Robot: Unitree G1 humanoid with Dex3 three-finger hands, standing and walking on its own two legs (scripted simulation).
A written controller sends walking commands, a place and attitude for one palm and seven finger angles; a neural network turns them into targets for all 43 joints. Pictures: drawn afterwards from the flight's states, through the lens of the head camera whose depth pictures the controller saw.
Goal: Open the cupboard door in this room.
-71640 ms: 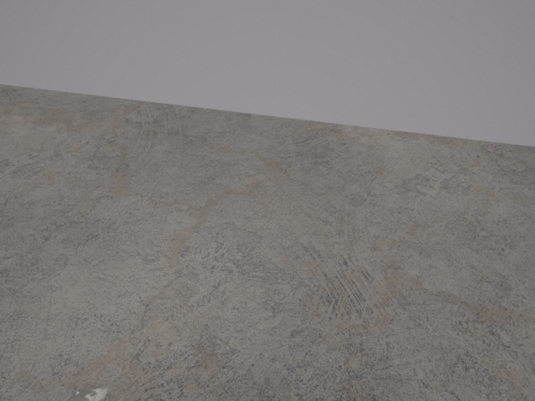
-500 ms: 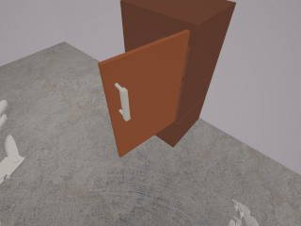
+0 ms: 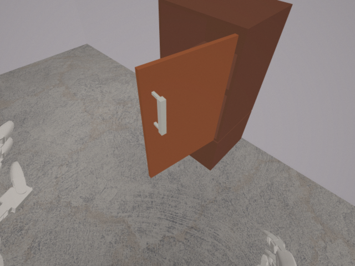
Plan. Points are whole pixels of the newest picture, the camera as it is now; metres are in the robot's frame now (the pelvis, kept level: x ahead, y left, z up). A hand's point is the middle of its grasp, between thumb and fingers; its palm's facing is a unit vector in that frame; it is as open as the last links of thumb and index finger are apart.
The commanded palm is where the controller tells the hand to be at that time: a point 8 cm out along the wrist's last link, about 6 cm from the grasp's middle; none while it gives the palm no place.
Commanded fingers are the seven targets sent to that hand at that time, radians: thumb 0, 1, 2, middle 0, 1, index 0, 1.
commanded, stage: let the arm hang, fingers relaxed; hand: left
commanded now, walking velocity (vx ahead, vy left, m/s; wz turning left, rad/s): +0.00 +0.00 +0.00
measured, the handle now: (158, 113) +0.58 +0.10 -0.02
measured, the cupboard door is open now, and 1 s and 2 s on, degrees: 79 79 79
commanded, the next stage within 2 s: look to check the result in 1.16 s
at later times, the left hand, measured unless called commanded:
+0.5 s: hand out of the picture -0.03 +0.17 -0.18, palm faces +0.04 -0.98 -0.19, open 7.1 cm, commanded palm none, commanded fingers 0.00 0.90 0.90 -0.20 -0.30 -0.20 -0.30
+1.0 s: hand out of the picture +0.02 +0.16 -0.18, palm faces +0.05 -0.98 -0.19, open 7.3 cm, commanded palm none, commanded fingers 0.00 0.90 0.90 -0.20 -0.30 -0.20 -0.30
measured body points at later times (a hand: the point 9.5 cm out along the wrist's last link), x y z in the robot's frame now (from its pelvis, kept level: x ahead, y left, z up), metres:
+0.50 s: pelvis -0.01 -0.01 +0.00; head +0.02 +0.00 +0.44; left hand -0.03 +0.22 -0.17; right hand +0.00 -0.26 -0.15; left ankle +0.05 +0.11 -0.74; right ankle +0.01 -0.12 -0.74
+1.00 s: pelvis +0.00 -0.01 +0.00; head +0.01 -0.01 +0.45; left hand +0.01 +0.21 -0.16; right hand +0.00 -0.22 -0.17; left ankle +0.05 +0.11 -0.74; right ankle +0.01 -0.12 -0.74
